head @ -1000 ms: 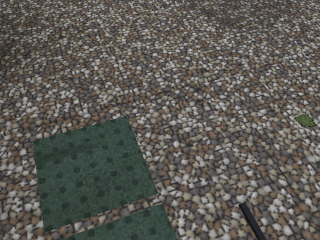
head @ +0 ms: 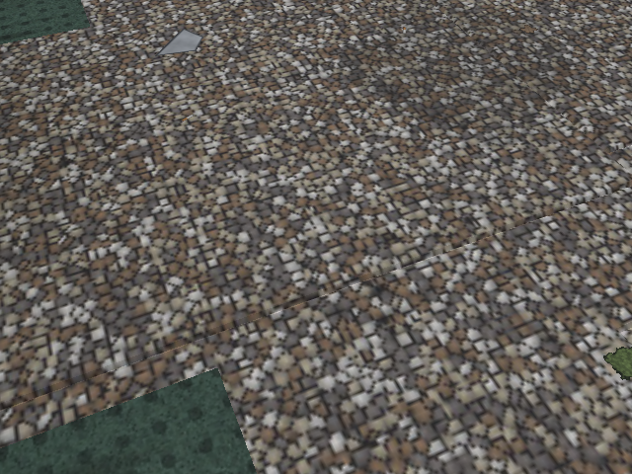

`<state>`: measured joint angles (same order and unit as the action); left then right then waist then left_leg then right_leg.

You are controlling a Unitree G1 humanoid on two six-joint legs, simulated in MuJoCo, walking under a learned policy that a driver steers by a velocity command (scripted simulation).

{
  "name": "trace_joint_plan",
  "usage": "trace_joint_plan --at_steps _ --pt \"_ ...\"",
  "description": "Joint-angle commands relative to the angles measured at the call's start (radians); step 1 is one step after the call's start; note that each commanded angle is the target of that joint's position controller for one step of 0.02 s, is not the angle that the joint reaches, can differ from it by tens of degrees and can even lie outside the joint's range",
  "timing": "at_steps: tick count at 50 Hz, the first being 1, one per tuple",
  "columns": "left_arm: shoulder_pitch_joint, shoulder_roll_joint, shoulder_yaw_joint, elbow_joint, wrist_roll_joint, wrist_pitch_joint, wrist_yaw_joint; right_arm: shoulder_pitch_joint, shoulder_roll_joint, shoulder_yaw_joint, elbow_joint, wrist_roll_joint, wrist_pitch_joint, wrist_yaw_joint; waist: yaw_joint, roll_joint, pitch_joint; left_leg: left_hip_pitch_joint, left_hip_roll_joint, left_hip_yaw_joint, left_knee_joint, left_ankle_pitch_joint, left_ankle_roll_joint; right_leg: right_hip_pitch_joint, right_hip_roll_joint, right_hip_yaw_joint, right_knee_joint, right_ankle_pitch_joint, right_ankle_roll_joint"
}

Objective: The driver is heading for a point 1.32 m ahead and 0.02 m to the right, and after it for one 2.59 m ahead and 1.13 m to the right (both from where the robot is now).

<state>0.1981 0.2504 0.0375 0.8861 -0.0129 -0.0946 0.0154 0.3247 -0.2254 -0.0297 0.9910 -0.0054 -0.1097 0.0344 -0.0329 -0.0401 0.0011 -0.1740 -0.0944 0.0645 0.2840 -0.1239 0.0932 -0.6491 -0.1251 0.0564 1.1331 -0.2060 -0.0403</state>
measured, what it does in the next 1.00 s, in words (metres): walks ahead: right foot, then left foot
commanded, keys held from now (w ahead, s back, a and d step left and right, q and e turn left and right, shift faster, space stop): w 1.00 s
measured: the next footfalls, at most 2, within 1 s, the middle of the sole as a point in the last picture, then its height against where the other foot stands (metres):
right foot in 0.30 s outside the picture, level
left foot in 0.86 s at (285, 417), level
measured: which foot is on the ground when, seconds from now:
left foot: down 0.00-0.32, up 0.34-0.84, down 0.86-1.00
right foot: up 0.00-0.28, down 0.30-0.86, up 0.88-1.00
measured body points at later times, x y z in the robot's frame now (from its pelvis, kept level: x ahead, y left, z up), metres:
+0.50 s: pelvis +0.27 -0.08 +0.00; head +0.29 -0.10 +0.45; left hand +0.33 +0.18 -0.12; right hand +0.36 -0.35 -0.14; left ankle +0.27 +0.08 -0.66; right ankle +0.29 -0.16 -0.74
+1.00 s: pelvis +0.55 -0.01 -0.01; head +0.57 +0.00 +0.44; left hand +0.58 +0.25 -0.15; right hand +0.67 -0.27 -0.13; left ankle +0.61 +0.07 -0.74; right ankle +0.45 -0.16 -0.65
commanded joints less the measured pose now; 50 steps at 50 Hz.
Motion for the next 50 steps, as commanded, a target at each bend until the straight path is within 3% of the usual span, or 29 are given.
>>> trace_joint_plan --at_steps 1,5,10,12,13,14,15,16,17,18,19,20,21,22,24,28,32,37,40,41,42,43,44,45,46,47,48,50 --pt "0.033 0.042 0.012 -0.042 0.012 0.006 0.006 -0.039 -0.133 -0.022 -0.056 0.002 -0.016 -0.020 0.047 0.076 0.053 -0.094 0.284 -0.217 -0.202 0.066 0.172 -0.030 -0.043 0.003 -0.145 0.153 0.027" --pt "-0.125 0.029 0.006 -0.083 0.004 -0.005 -0.005 0.039 -0.160 -0.026 -0.039 0.017 -0.004 -0.034 -0.011 0.079 0.054 -0.012 0.267 -0.166 -0.185 0.082 0.126 -0.001 0.001 -0.034 -0.425 0.303 0.035" --pt "-0.251 0.041 0.002 -0.132 -0.010 -0.014 -0.035 0.114 -0.169 -0.031 -0.005 0.026 0.016 -0.036 -0.049 0.095 0.081 0.143 0.325 -0.180 -0.116 0.057 0.112 -0.002 0.031 -0.044 -0.575 0.226 0.018" --pt "-0.234 0.061 0.008 -0.140 -0.010 -0.023 -0.046 0.107 -0.181 -0.037 -0.003 0.026 0.027 -0.038 -0.026 0.107 0.071 0.188 0.350 -0.193 -0.063 0.100 0.097 0.048 0.046 -0.051 -0.616 0.147 -0.010" --pt "-0.187 0.078 0.016 -0.131 -0.009 -0.027 -0.048 0.089 -0.189 -0.040 -0.006 0.026 0.032 -0.039 0.007 0.118 0.046 0.192 0.348 -0.187 -0.010 0.197 0.086 0.125 0.067 -0.069 -0.636 0.117 -0.026" --pt "-0.078 0.109 0.035 -0.099 -0.007 -0.030 -0.046 0.067 -0.183 -0.036 -0.012 0.023 0.037 -0.039 0.068 0.115 -0.015 0.178 0.310 -0.153 0.118 0.364 0.064 0.275 0.101 -0.096 -0.659 0.106 -0.049" --pt "0.117 0.171 0.063 -0.045 -0.004 -0.032 -0.038 0.056 -0.149 -0.022 -0.027 0.011 0.038 -0.039 0.144 0.080 -0.142 0.069 0.248 -0.099 0.358 0.397 0.032 0.544 0.060 -0.048 -0.639 0.131 -0.093" --pt "0.276 0.289 0.091 -0.019 0.016 -0.028 -0.033 0.129 -0.056 0.008 -0.057 -0.001 0.022 -0.033 0.151 -0.130 -0.307 -0.297 0.114 -0.019 0.765 0.071 -0.038 0.947 -0.199 0.332 -0.659 0.095 -0.225" --pt "0.310 0.249 0.080 -0.004 0.012 -0.022 -0.039 0.167 -0.031 0.019 -0.042 0.019 -0.005 -0.027 0.141 -0.260 -0.395 -0.524 0.031 -0.126 0.976 -0.424 -0.052 1.071 -0.297 0.684 -0.821 -0.027 -0.311" --pt "0.234 0.172 0.056 -0.018 0.006 -0.025 -0.041 0.088 -0.146 -0.010 -0.056 0.043 -0.022 -0.023 0.135 -0.159 -0.261 -0.618 0.101 -0.186 1.064 -0.384 -0.029 0.961 -0.262 0.584 -0.836 -0.063 -0.257" --pt "0.140 0.129 0.042 -0.042 0.005 -0.023 -0.040 0.008 -0.165 -0.015 -0.080 0.050 -0.027 -0.024 0.109 -0.095 -0.163 -0.618 0.156 -0.159 1.045 -0.287 -0.016 0.818 -0.222 0.424 -0.848 0.000 -0.216" --pt "0.063 0.101 0.031 -0.054 0.009 -0.022 -0.045 -0.030 -0.151 -0.018 -0.085 0.039 -0.022 -0.030 0.076 -0.022 -0.093 -0.573 0.196 -0.138 0.982 -0.206 -0.022 0.676 -0.176 0.314 -0.887 0.083 -0.196" --pt "0.027 0.074 0.023 -0.057 0.013 -0.024 -0.049 -0.033 -0.142 -0.025 -0.085 0.025 -0.009 -0.035 0.046 -0.024 -0.056 -0.518 0.227 -0.140 0.914 -0.155 -0.027 0.585 -0.134 0.235 -0.922 0.130 -0.177" --pt "0.021 0.063 0.020 -0.048 0.018 -0.025 -0.053 -0.013 -0.117 -0.025 -0.080 0.023 0.006 -0.036 0.024 -0.038 -0.041 -0.467 0.236 -0.136 0.883 -0.124 -0.033 0.528 -0.109 0.189 -0.952 0.155 -0.171" --pt "0.059 0.080 0.025 -0.022 0.017 -0.030 -0.051 0.003 -0.086 -0.024 -0.077 0.020 0.025 -0.038 0.007 -0.032 -0.023 -0.455 0.237 -0.121 0.843 -0.084 -0.047 0.489 -0.092 0.127 -0.981 0.254 -0.186" --pt "0.128 0.112 0.033 0.013 0.017 -0.022 -0.029 -0.140 -0.086 -0.030 -0.130 0.009 0.030 -0.040 0.030 -0.011 0.019 -0.568 0.240 -0.116 0.644 0.081 -0.073 0.530 -0.089 0.066 -1.007 0.336 -0.185" --pt "0.182 0.126 0.033 0.037 0.007 -0.014 -0.015 -0.283 -0.066 -0.022 -0.168 0.015 0.022 -0.029 0.072 -0.018 0.049 -0.528 0.208 -0.083 0.412 0.232 -0.072 0.550 -0.065 0.011 -1.028 0.273 -0.156" --pt "0.257 0.134 0.040 0.085 -0.002 0.004 -0.008 -0.412 -0.070 -0.016 -0.218 0.026 0.012 -0.004 0.106 -0.020 0.097 -0.556 0.186 -0.077 0.280 0.186 -0.050 0.695 -0.119 0.015 -0.985 0.260 -0.151" --pt "0.240 0.150 0.049 0.091 -0.005 0.017 -0.001 -0.399 -0.092 -0.022 -0.229 0.027 0.001 0.011 0.074 -0.034 0.076 -0.481 0.162 -0.060 0.236 0.082 -0.016 0.754 -0.146 0.016 -0.910 0.380 -0.131" --pt "0.221 0.160 0.052 0.087 -0.004 0.021 -0.001 -0.348 -0.112 -0.032 -0.218 0.026 -0.002 0.011 0.042 -0.050 0.041 -0.383 0.133 -0.036 0.229 0.053 -0.001 0.752 -0.139 0.006 -0.853 0.524 -0.120" --pt "0.197 0.159 0.051 0.082 -0.002 0.027 -0.001 -0.236 -0.141 -0.051 -0.185 0.024 -0.003 0.008 -0.020 -0.053 -0.026 -0.221 0.095 -0.003 0.214 0.052 0.020 0.729 -0.106 -0.024 -0.724 0.684 -0.101" --pt "0.187 0.135 0.040 0.071 0.005 0.029 -0.001 -0.053 -0.194 -0.077 -0.129 0.023 -0.002 0.000 -0.095 -0.030 -0.139 0.047 0.113 -0.029 0.233 0.080 0.055 0.616 -0.049 -0.063 -0.507 0.676 -0.070" --pt "0.266 0.058 0.015 0.050 0.017 0.018 -0.008 0.109 -0.289 -0.100 -0.100 0.000 0.002 -0.009 -0.096 0.146 -0.304 0.452 0.366 -0.385 0.235 0.032 0.176 0.258 0.066 -0.111 -0.116 0.320 -0.010" --pt "0.322 -0.013 -0.009 0.066 0.010 -0.008 -0.017 0.142 -0.278 -0.091 -0.088 0.006 0.006 -0.004 -0.073 0.315 -0.412 0.609 0.496 -0.772 0.068 -0.112 0.261 0.015 0.196 0.005 0.113 -0.368 0.013" --pt "0.230 0.096 0.020 0.052 -0.020 -0.026 -0.021 0.092 -0.203 -0.070 -0.092 0.017 0.003 -0.004 -0.082 0.234 -0.302 0.525 0.460 -0.716 0.030 -0.188 0.209 -0.091 0.132 0.077 0.213 -0.352 -0.009" --pt "0.144 0.130 0.028 0.022 -0.033 -0.036 -0.020 -0.008 -0.170 -0.059 -0.114 0.021 0.003 -0.006 -0.057 0.180 -0.169 0.364 0.433 -0.569 0.006 -0.134 0.168 -0.123 0.076 0.039 0.197 -0.250 -0.024" --pt "0.098 0.128 0.032 0.014 -0.022 -0.035 -0.012 -0.089 -0.141 -0.049 -0.129 0.014 0.002 -0.004 -0.024 0.100 -0.100 0.207 0.397 -0.462 -0.027 -0.047 0.148 -0.075 0.029 0.017 0.145 -0.154 -0.023" --pt "0.123 0.088 0.039 0.020 -0.007 -0.010 -0.004 -0.139 -0.095 -0.036 -0.126 -0.005 -0.003 0.003 0.040 0.118 -0.050 0.027 0.332 -0.332 -0.094 0.031 0.127 0.045 -0.021 0.021 0.058 -0.065 -0.020"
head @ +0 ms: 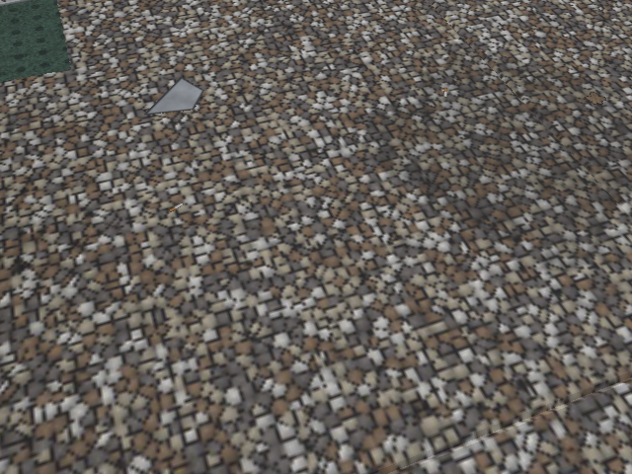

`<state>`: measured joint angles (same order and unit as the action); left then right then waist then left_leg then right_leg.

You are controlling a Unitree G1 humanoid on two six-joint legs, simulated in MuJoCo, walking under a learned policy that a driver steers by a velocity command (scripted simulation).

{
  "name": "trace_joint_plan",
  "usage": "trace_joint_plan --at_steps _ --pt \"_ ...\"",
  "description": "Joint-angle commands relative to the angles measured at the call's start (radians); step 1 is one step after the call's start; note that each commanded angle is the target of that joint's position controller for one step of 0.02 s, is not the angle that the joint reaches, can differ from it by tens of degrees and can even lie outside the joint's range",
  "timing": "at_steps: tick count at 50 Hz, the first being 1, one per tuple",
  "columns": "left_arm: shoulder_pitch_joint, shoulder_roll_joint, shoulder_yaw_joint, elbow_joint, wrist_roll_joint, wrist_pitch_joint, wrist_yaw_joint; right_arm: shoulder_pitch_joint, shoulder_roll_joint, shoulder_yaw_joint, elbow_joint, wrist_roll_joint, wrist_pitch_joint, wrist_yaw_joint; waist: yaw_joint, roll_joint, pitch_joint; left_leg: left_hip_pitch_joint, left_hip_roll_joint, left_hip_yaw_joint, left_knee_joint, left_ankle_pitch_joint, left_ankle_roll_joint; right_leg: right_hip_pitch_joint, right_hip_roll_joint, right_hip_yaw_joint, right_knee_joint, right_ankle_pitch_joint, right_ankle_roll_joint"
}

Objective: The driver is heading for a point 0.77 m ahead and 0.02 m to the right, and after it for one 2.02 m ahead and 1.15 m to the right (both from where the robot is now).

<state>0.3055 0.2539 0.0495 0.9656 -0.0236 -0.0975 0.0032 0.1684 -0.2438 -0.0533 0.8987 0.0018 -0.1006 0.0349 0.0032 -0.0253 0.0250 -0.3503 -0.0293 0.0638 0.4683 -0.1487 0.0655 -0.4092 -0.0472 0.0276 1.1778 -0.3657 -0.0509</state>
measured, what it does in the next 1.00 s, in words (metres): walks ahead: right foot, then left foot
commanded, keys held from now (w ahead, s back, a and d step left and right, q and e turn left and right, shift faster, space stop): w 0.96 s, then e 0.04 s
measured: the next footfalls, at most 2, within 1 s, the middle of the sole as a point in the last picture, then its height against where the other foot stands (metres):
right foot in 0.44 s outside the picture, level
left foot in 1.00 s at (278, 363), level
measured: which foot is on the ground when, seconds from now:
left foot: down 0.00-0.46, up 0.48-0.98, down 1.00-1.00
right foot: up 0.00-0.42, down 0.44-1.00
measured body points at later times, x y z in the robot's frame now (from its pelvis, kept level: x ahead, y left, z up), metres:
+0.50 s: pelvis +0.28 -0.05 -0.01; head +0.31 -0.06 +0.44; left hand +0.46 +0.19 -0.11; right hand +0.25 -0.32 -0.16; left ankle +0.10 +0.08 -0.67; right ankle +0.38 -0.15 -0.74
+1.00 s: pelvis +0.55 -0.02 -0.01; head +0.58 +0.00 +0.44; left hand +0.51 +0.25 -0.16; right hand +0.76 -0.25 -0.11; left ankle +0.68 +0.09 -0.74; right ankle +0.38 -0.15 -0.73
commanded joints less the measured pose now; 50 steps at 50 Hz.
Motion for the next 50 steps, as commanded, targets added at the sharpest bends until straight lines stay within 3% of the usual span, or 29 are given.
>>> trace_joint_plan --at_steps 1,4,7,11,16,19,20,21,22,23,24,25,26,27,29,30,32,35,38,43,45,47,48,49,50 --pt "0.036 0.060 0.026 -0.054 0.004 0.005 0.009 0.026 -0.076 -0.012 -0.025 -0.011 -0.014 0.004 0.015 0.109 -0.066 0.171 0.253 -0.297 -0.303 0.073 0.161 -0.170 -0.104 0.043 -0.011 0.109 -0.005" --pt "-0.024 0.060 0.032 -0.078 0.013 0.023 0.015 0.078 -0.119 -0.022 0.005 -0.008 -0.019 -0.012 0.017 0.087 -0.018 0.151 0.246 -0.230 -0.346 0.161 0.177 -0.240 -0.115 0.031 -0.115 0.203 0.021" --pt "-0.134 0.055 0.033 -0.114 0.020 0.019 0.012 0.132 -0.128 -0.022 0.026 -0.005 -0.009 -0.030 -0.010 0.075 0.002 0.205 0.237 -0.189 -0.353 0.209 0.160 -0.317 -0.112 0.025 -0.282 0.352 0.041" --pt "-0.269 0.032 0.021 -0.150 0.013 0.011 -0.003 0.193 -0.139 -0.021 0.049 0.006 -0.002 -0.039 -0.053 0.079 0.030 0.243 0.214 -0.133 -0.361 0.184 0.131 -0.282 -0.072 -0.013 -0.500 0.486 0.040" --pt "-0.396 0.035 0.010 -0.202 0.003 -0.001 -0.032 0.269 -0.150 -0.028 0.093 0.012 0.019 -0.044 -0.088 0.081 0.071 0.402 0.274 -0.140 -0.299 0.204 0.131 -0.317 -0.046 -0.022 -0.627 0.411 0.020" --pt "-0.357 0.067 0.019 -0.207 0.001 -0.011 -0.045 0.246 -0.167 -0.037 0.096 0.016 0.032 -0.050 -0.043 0.106 0.039 0.454 0.300 -0.141 -0.213 0.376 0.107 -0.212 -0.014 -0.041 -0.670 0.306 -0.020" --pt "-0.284 0.092 0.031 -0.189 0.003 -0.013 -0.044 0.221 -0.176 -0.040 0.091 0.017 0.035 -0.050 0.002 0.120 -0.009 0.446 0.285 -0.124 -0.133 0.544 0.093 -0.089 0.021 -0.071 -0.681 0.290 -0.038" --pt "-0.131 0.132 0.055 -0.140 0.006 -0.013 -0.039 0.200 -0.162 -0.034 0.085 0.015 0.040 -0.049 0.077 0.109 -0.097 0.401 0.234 -0.085 0.039 0.658 0.069 0.121 0.053 -0.094 -0.698 0.310 -0.066" --pt "0.062 0.201 0.077 -0.094 0.018 -0.012 -0.030 0.198 -0.132 -0.019 0.063 0.003 0.039 -0.048 0.144 0.038 -0.240 0.204 0.179 -0.045 0.321 0.477 0.034 0.442 -0.079 0.052 -0.663 0.339 -0.127" --pt "0.164 0.285 0.097 -0.067 0.024 -0.006 -0.029 0.318 -0.004 0.019 0.058 0.000 0.018 -0.036 0.100 -0.213 -0.384 -0.217 -0.009 -0.028 0.716 -0.084 -0.040 0.820 -0.324 0.523 -0.745 0.161 -0.288" --pt "0.160 0.198 0.068 -0.071 0.020 -0.005 -0.030 0.287 -0.063 0.006 0.073 0.014 -0.009 -0.030 0.118 -0.190 -0.417 -0.335 -0.009 -0.185 0.848 -0.413 -0.022 0.828 -0.346 0.698 -0.861 0.095 -0.281" --pt "0.066 0.153 0.052 -0.084 0.014 -0.007 -0.029 0.191 -0.137 -0.015 0.040 0.041 -0.024 -0.026 0.100 -0.145 -0.262 -0.414 0.052 -0.179 0.889 -0.355 -0.003 0.697 -0.314 0.547 -0.875 0.094 -0.227" --pt "-0.030 0.125 0.041 -0.107 0.016 -0.006 -0.028 0.130 -0.140 -0.016 0.025 0.044 -0.027 -0.031 0.068 -0.068 -0.167 -0.392 0.109 -0.147 0.848 -0.257 0.001 0.532 -0.276 0.412 -0.902 0.168 -0.198" --pt "-0.088 0.096 0.032 -0.113 0.024 -0.007 -0.033 0.099 -0.129 -0.021 0.022 0.029 -0.021 -0.038 0.039 -0.022 -0.099 -0.350 0.142 -0.133 0.784 -0.191 -0.002 0.390 -0.237 0.319 -0.939 0.236 -0.182" --pt "-0.116 0.064 0.023 -0.105 0.034 -0.014 -0.039 0.142 -0.088 -0.025 0.034 0.020 0.009 -0.044 -0.015 -0.060 -0.069 -0.237 0.179 -0.137 0.701 -0.125 -0.006 0.252 -0.183 0.215 -1.001 0.280 -0.167" --pt "-0.103 0.071 0.025 -0.095 0.031 -0.017 -0.038 0.155 -0.068 -0.024 0.039 0.019 0.019 -0.046 -0.023 -0.059 -0.059 -0.225 0.182 -0.128 0.677 -0.112 -0.013 0.223 -0.174 0.184 -1.021 0.306 -0.175" --pt "-0.070 0.103 0.032 -0.077 0.031 -0.020 -0.027 0.112 -0.070 -0.028 0.023 0.013 0.030 -0.050 -0.026 -0.045 -0.028 -0.275 0.189 -0.122 0.603 -0.043 -0.032 0.211 -0.172 0.143 -1.052 0.351 -0.187" --pt "-0.017 0.119 0.034 -0.055 0.028 -0.012 -0.009 0.000 -0.071 -0.031 -0.014 0.002 0.028 -0.048 -0.001 -0.029 0.000 -0.361 0.190 -0.120 0.434 0.107 -0.054 0.258 -0.168 0.106 -1.069 0.383 -0.178" --pt "0.022 0.125 0.034 -0.039 0.020 -0.007 0.000 -0.096 -0.053 -0.025 -0.040 0.006 0.021 -0.038 0.027 -0.037 0.019 -0.338 0.162 -0.095 0.261 0.231 -0.058 0.277 -0.144 0.052 -1.076 0.375 -0.152" --pt "0.104 0.137 0.040 0.008 0.009 0.008 0.005 -0.235 -0.050 -0.012 -0.086 0.017 0.013 -0.015 0.070 -0.034 0.064 -0.342 0.129 -0.074 0.106 0.223 -0.047 0.396 -0.184 0.036 -1.042 0.361 -0.146" --pt "0.109 0.145 0.046 0.020 0.005 0.017 0.009 -0.254 -0.061 -0.011 -0.103 0.020 0.006 -0.003 0.062 -0.040 0.069 -0.337 0.123 -0.078 0.071 0.163 -0.025 0.453 -0.215 0.044 -1.003 0.394 -0.137" --pt "0.089 0.159 0.053 0.021 0.003 0.026 0.013 -0.211 -0.087 -0.019 -0.099 0.021 -0.001 0.004 0.028 -0.057 0.042 -0.247 0.099 -0.060 0.046 0.090 0.001 0.482 -0.229 0.045 -0.943 0.511 -0.118" --pt "0.064 0.166 0.054 0.016 0.002 0.030 0.013 -0.141 -0.111 -0.032 -0.081 0.020 -0.003 0.003 -0.017 -0.067 -0.002 -0.132 0.067 -0.030 0.032 0.070 0.018 0.476 -0.213 0.026 -0.862 0.671 -0.103" --pt "0.054 0.142 0.045 0.013 0.005 0.037 0.012 0.008 -0.152 -0.056 -0.034 0.009 -0.005 -0.003 -0.086 -0.048 -0.085 0.081 0.035 -0.013 0.008 0.104 0.042 0.428 -0.150 -0.003 -0.674 0.808 -0.073" --pt "0.065 0.106 0.028 -0.010 0.020 0.038 0.013 0.180 -0.229 -0.078 0.000 -0.014 -0.010 -0.012 -0.137 0.042 -0.237 0.395 0.192 -0.170 0.051 0.283 0.100 0.236 -0.078 -0.042 -0.379 0.610 -0.027"
Over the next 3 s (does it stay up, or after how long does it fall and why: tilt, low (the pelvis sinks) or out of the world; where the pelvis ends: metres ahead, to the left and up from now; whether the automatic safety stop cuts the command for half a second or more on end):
stays up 0.71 -0.07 0.00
